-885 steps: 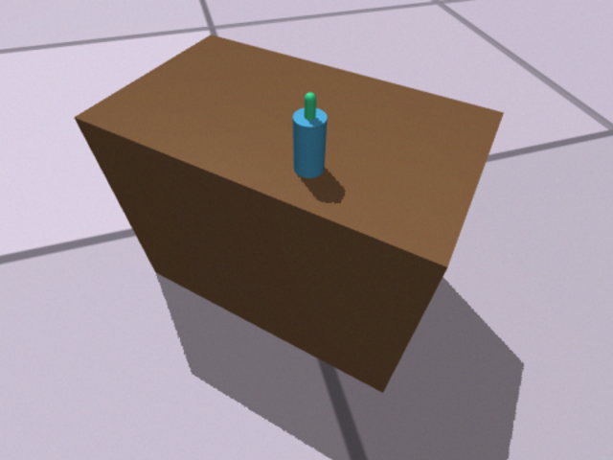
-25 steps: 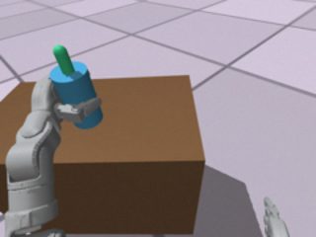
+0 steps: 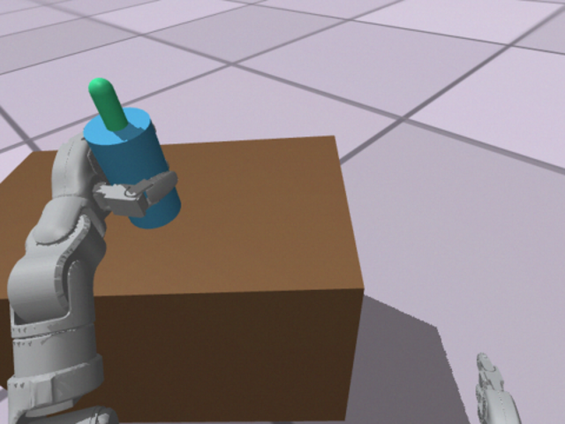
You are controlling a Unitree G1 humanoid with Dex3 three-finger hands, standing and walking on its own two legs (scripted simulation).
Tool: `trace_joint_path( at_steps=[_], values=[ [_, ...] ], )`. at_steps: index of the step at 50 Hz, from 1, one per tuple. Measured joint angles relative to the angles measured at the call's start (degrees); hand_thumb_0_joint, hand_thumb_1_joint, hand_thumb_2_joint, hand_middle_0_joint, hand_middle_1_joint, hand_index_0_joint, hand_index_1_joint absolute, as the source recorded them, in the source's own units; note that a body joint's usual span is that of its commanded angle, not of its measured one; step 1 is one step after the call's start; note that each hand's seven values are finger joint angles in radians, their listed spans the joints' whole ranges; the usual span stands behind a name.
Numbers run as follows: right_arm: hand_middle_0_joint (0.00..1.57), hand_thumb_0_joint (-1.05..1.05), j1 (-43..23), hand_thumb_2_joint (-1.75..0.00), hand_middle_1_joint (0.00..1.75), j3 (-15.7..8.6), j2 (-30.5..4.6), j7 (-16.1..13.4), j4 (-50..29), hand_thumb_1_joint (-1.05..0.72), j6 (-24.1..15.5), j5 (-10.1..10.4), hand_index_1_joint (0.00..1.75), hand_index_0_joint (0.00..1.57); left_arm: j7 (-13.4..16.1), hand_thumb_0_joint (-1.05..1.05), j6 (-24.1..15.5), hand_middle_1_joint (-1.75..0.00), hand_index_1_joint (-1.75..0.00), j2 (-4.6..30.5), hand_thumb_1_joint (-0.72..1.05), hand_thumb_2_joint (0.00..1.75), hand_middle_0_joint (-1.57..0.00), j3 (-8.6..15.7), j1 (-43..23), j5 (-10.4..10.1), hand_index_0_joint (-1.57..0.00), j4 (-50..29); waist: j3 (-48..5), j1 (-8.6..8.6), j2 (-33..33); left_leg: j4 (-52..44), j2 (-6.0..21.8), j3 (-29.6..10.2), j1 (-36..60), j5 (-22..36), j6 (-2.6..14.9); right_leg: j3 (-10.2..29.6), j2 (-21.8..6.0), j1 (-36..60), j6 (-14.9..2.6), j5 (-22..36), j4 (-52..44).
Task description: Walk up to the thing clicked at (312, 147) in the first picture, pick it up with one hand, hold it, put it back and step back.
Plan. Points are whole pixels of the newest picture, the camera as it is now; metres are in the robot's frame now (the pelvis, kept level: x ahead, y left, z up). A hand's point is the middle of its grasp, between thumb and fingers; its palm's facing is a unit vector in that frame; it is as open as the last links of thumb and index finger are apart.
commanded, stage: hold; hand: left
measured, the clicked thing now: (131, 155) +0.33 +0.17 +0.28
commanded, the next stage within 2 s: crouch in 1.10 s
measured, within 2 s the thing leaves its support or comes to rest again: neither
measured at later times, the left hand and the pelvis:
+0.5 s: hand (140, 163) +0.35 +0.17 +0.26, palm faces +0.14 -0.99 +0.01, open 9.6 cm; pelvis +0.00 +0.00 +0.00, yaw +0 degrees
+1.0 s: hand (133, 168) +0.33 +0.18 +0.26, palm faces +0.14 -0.99 +0.00, open 9.6 cm; pelvis +0.00 +0.00 +0.00, yaw +0 degrees
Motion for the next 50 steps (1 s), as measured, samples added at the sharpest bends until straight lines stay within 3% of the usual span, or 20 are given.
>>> trace_joint_path(
  at_steps=[7, 19, 28, 33, 38, 43, 50],
  values=[
    [0.05, -0.01, -0.04, -0.05, 0.05, 0.81, 0.29, 0.30, -1.70, 0.54, -0.31, 0.19, 0.05, 0.05, -1.63, 0.01, 1.17, -1.11, -1.10, -0.40, -0.34, 1.11, -0.70, -1.14, 1.12, -0.50, -0.74, 1.16, -0.17, 0.21, -0.02, -0.55, -0.12, -0.03, 0.15, 0.18, 0.05, -0.05, -0.13, 0.09, 0.02, 0.05, -0.36],
    [0.05, -0.01, 0.69, -0.05, 0.05, 0.16, 0.86, -0.03, -1.63, 0.54, -0.59, -0.15, 0.05, 0.05, 0.84, 0.01, -1.18, -1.11, -1.10, -0.96, -0.35, 1.11, -0.70, -0.60, 1.44, 0.35, -0.74, -0.87, 0.36, -0.38, -0.42, 0.00, 0.11, 0.14, 0.06, -0.33, 0.00, 0.12, 0.10, 0.01, 0.00, -0.25, -0.05],
    [0.05, -0.02, 0.10, -0.05, 0.05, 0.88, 0.52, 0.14, -1.25, 0.54, 0.00, -0.13, 0.05, 0.05, -1.19, 0.01, 0.01, -1.10, -1.10, 0.39, -0.35, 1.11, -0.70, -0.63, -2.05, 0.04, -0.74, 3.87, -0.27, 0.00, 0.14, -0.68, -0.07, 0.22, 0.57, 0.06, 0.18, 0.18, -0.08, 0.59, 0.16, 0.21, -0.85],
    [0.05, -0.01, 0.52, -0.05, 0.05, 0.97, 0.84, 1.00, -2.82, 0.54, -0.16, 0.05, 0.05, 0.05, -1.56, 0.01, 0.89, -1.10, -1.09, -1.08, -0.35, 1.12, -0.70, -1.50, 0.30, -0.50, -0.74, 2.96, -0.15, 0.13, 0.05, -1.14, -0.12, 0.40, 0.45, 0.43, 0.27, 0.36, -0.12, 0.34, 0.21, 0.55, -1.18],
    [0.05, -0.01, 0.56, -0.05, 0.05, 0.41, 1.26, 1.37, -2.36, 0.54, -0.15, -0.12, 0.05, 0.05, 0.02, 0.01, 0.17, -1.10, -1.09, -2.03, -0.35, 1.12, -0.70, -1.60, 2.43, -0.13, -0.74, 0.46, 0.66, -0.03, -0.48, -0.86, -0.01, 0.45, 0.22, 0.40, 0.21, 0.41, -0.01, 0.10, 0.16, 0.59, -0.95],
    [0.05, -0.01, 0.62, -0.05, 0.05, -0.02, 1.08, 0.84, -1.11, 0.54, -0.24, -0.24, 0.05, 0.05, 1.43, 0.01, -1.44, -1.10, -1.09, -1.28, -0.35, 1.12, -0.70, -0.58, 2.72, 0.62, -0.74, -2.07, 0.96, -0.19, -0.53, -0.37, 0.14, 0.33, 0.15, 0.16, 0.14, 0.29, 0.14, 0.23, 0.12, 0.53, -0.83],
    [0.05, -0.01, -0.31, -0.05, 0.05, 0.95, 0.56, -0.01, 1.14, 0.53, -0.18, -0.34, 0.05, 0.05, -0.58, 0.00, -1.17, -1.10, -1.09, 0.40, -0.36, 1.12, -0.71, -0.55, -0.21, 0.40, -0.75, 0.25, 0.03, 0.33, 0.00, -0.59, -0.08, 0.11, 0.68, 0.24, 0.27, 0.07, -0.09, 0.91, 0.23, 0.54, -1.13]
  ],
)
